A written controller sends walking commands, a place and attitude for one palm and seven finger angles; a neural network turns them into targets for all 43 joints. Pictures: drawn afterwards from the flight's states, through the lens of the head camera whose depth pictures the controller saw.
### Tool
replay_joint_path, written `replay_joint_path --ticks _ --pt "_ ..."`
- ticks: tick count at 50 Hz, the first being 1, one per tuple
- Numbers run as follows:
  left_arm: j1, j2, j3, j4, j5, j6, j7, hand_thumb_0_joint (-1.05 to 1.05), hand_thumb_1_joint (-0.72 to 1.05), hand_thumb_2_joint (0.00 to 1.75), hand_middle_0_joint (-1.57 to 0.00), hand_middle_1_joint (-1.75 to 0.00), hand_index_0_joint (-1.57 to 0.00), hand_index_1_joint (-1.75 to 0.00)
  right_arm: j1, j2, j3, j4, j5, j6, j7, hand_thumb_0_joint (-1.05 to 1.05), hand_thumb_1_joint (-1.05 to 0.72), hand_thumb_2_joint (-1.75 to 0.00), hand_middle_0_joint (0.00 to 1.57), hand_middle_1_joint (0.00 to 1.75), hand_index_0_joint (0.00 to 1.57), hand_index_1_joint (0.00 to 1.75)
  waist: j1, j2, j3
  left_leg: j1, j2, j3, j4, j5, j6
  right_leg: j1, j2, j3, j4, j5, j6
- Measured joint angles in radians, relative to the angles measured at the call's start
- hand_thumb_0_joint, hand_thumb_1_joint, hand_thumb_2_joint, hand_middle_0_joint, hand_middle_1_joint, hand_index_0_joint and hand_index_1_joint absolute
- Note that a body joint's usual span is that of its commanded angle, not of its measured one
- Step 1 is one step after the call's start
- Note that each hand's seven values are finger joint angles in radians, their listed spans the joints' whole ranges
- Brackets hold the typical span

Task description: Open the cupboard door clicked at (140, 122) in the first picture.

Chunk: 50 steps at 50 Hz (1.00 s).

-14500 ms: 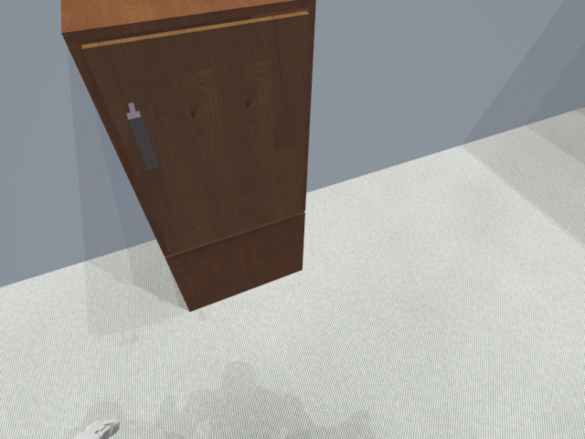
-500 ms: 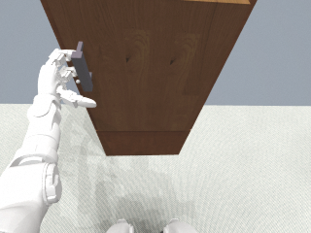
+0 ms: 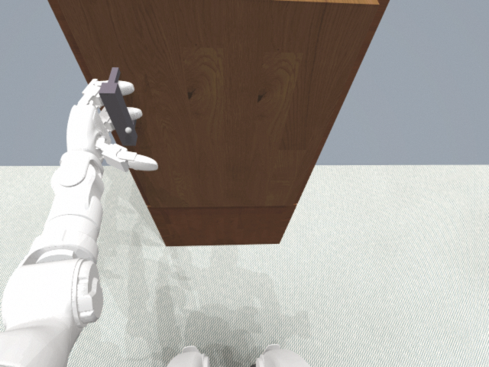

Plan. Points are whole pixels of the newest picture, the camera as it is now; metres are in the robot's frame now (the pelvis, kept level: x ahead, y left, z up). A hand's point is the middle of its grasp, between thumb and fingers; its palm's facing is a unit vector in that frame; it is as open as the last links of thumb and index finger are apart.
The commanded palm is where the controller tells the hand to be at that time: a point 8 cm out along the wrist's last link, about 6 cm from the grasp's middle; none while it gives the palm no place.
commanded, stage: slide the fingers in behind the handle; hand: left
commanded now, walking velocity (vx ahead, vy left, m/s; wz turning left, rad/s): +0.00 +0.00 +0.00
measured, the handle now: (122, 108) +0.53 +0.18 +0.09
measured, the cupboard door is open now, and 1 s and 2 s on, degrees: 0 0 37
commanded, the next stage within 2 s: close the thumb around the handle in 0.24 s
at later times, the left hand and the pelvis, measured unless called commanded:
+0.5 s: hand (127, 127) +0.48 +0.17 +0.09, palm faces -0.01 -1.00 +0.00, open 13.2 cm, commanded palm +0.46 +0.22 +0.09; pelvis +0.00 +0.00 +0.00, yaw +0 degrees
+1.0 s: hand (134, 128) +0.48 +0.16 +0.08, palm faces -0.03 -1.00 +0.00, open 5.8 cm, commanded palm +0.46 +0.21 +0.09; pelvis +0.00 +0.01 +0.00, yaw +0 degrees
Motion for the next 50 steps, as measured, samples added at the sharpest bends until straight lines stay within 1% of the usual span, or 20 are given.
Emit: replay_joint_path --ticks 4,11,16,20,24,27,31,38,44,50 --pt "-0.014 0.002 0.007 0.021 -0.002 -0.008 -0.002 -0.01 -0.5 0.3 -0.31 -1.2 -0.31 -1.21 0.001 -0.001 0.002 0.01 0.0 0.003 0.0 0.01 -0.9 -0.9 0.2 0.3 0.2 0.3 0.001 0.001 -0.004 -0.002 -0.001 0.002 0.001 -0.002 0.0 -0.004 -0.001 0.002 0.005 -0.003 0.0" --pt "-0.042 0.025 0.006 0.048 -0.002 0.017 -0.022 -0.01 -0.5 0.3 -0.34 -1.22 -0.35 -1.24 0.014 0.001 0.009 0.007 0.003 0.007 -0.005 0.01 -0.9 -0.9 0.2 0.3 0.2 0.3 -0.003 -0.001 -0.002 -0.005 -0.001 -0.004 -0.003 0.003 -0.001 -0.004 -0.001 -0.003 -0.001 0.001 -0.002" --pt "-0.043 0.02 -0.002 0.042 -0.009 0.015 -0.017 -0.01 -0.5 0.3 -0.34 -1.22 -0.34 -1.24 0.024 -0.003 0.004 0.009 0.0 0.005 -0.002 0.01 -0.9 -0.9 0.2 0.3 0.2 0.3 -0.002 0.0 -0.004 -0.013 -0.002 -0.005 -0.001 0.005 -0.001 -0.011 -0.001 -0.005 -0.001 0.002 -0.001" --pt "-0.04 0.014 -0.003 0.04 -0.006 0.008 -0.01 -0.01 -0.5 0.3 -0.33 -1.22 -0.34 -1.23 0.026 -0.005 0.002 0.012 -0.001 0.006 0.001 0.01 -0.9 -0.9 0.2 0.3 0.2 0.3 -0.001 0.001 -0.006 -0.016 -0.003 -0.004 0.003 0.003 0.001 -0.014 -0.002 -0.004 0.003 0.001 0.0" --pt "-0.04 0.011 -0.004 0.039 -0.001 0.006 -0.002 -0.01 -0.43 0.33 -0.33 -1.23 -0.34 -1.23 0.026 -0.004 0.001 0.012 -0.002 0.007 0.002 0.01 -0.9 -0.9 0.2 0.3 0.2 0.3 -0.003 0.0 -0.007 -0.016 -0.004 -0.003 0.005 0.002 0.003 -0.015 -0.003 -0.003 0.005 0.001 0.002" --pt "-0.042 0.008 -0.005 0.041 0.002 0.006 0.004 -0.01 -0.33 0.38 -0.33 -1.23 -0.34 -1.24 0.026 -0.003 0.002 0.011 -0.002 0.006 0.003 0.01 -0.9 -0.9 0.2 0.3 0.2 0.3 -0.004 0.0 -0.007 -0.016 -0.004 -0.003 0.006 0.001 0.004 -0.014 -0.004 -0.002 0.005 0.001 0.004" --pt "-0.045 0.009 -0.01 0.049 0.004 0.008 0.007 -0.01 -0.16 0.45 -0.34 -1.25 -0.34 -1.26 0.024 -0.002 0.004 0.009 -0.003 0.006 0.004 0.01 -0.9 -0.9 0.2 0.3 0.2 0.3 -0.006 0.001 -0.006 -0.016 -0.005 -0.002 0.007 0.001 0.007 -0.014 -0.004 -0.001 0.005 0.001 0.006" --pt "-0.046 0.002 -0.008 0.046 0.008 -0.003 0.014 0.0 0.2 0.6 -0.36 -1.28 -0.37 -1.29 0.024 0.0 0.004 0.009 -0.006 0.003 0.005 0.01 -0.9 -0.9 0.2 0.3 0.2 0.3 -0.005 0.002 -0.006 -0.022 -0.007 0.001 0.01 -0.002 0.01 -0.019 -0.007 0.002 0.007 0.0 0.01" --pt "-0.044 -0.01 -0.022 0.041 0.005 -0.008 0.029 0.01 0.53 0.74 -0.38 -1.31 -0.37 -1.31 0.026 0.001 0.0 0.017 -0.008 0.005 0.01 0.01 -0.9 -0.9 0.2 0.3 0.2 0.3 0.0 0.006 -0.009 -0.023 -0.011 -0.001 0.013 -0.005 0.012 -0.019 -0.01 0.001 0.01 -0.005 0.013" --pt "-0.037 -0.033 -0.032 0.037 0.015 -0.005 0.027 0.01 0.71 0.83 -0.39 -1.34 -0.37 -1.33 0.022 0.002 -0.001 0.019 -0.009 0.01 0.011 0.01 -0.9 -0.9 0.2 0.3 0.2 0.3 -0.001 0.006 -0.014 -0.017 -0.011 0.002 0.012 -0.008 0.013 -0.015 -0.01 0.004 0.01 -0.007 0.014"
